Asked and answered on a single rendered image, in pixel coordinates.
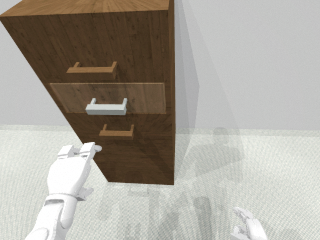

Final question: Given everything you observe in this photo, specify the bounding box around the robot left forearm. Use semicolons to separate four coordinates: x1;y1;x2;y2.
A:
25;193;78;240

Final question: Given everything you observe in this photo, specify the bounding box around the handle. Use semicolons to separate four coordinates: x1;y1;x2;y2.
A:
85;98;128;115
99;130;134;140
66;67;116;80

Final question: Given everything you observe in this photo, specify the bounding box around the robot left hand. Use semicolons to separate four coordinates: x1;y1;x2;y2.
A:
47;142;102;202

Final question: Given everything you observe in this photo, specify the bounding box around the cabinet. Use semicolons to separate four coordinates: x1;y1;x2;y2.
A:
0;0;176;185

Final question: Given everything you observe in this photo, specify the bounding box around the robot right hand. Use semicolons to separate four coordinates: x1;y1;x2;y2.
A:
230;206;268;240

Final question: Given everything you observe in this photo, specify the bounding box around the drawer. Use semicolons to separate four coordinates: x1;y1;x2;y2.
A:
50;82;166;113

